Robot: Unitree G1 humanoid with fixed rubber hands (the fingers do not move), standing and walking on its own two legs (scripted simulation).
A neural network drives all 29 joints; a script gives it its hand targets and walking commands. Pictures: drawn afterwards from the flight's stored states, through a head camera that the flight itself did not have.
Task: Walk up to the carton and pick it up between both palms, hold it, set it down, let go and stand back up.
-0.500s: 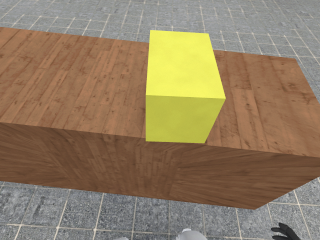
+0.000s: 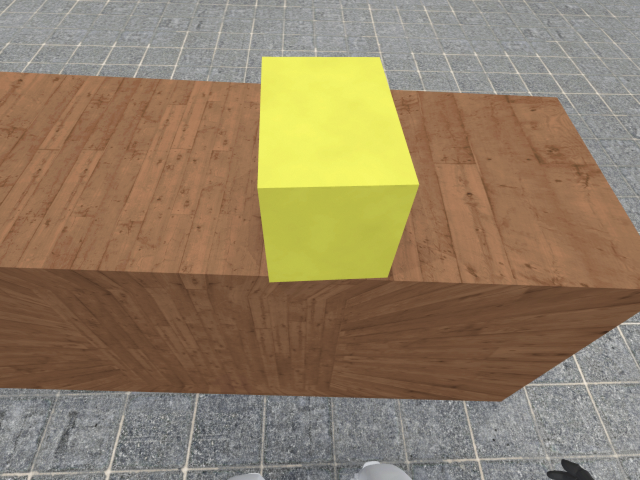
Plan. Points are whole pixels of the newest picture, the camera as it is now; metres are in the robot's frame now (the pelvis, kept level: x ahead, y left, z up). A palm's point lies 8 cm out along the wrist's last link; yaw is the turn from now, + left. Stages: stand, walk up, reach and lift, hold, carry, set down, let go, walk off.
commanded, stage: walk up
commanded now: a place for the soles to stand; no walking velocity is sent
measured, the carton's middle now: (325, 168) +0.56 +0.01 +0.04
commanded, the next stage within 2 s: none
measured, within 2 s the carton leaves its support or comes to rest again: neither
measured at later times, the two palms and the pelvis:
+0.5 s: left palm out of the picture +0.06 +0.33 -0.09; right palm out of the picture +0.09 -0.33 -0.08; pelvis -0.02 +0.00 +0.00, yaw -2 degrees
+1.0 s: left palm out of the picture +0.06 +0.32 -0.08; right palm out of the picture +0.09 -0.33 -0.08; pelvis -0.01 -0.01 +0.00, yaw -3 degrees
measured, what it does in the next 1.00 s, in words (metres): steps on the spot: right foot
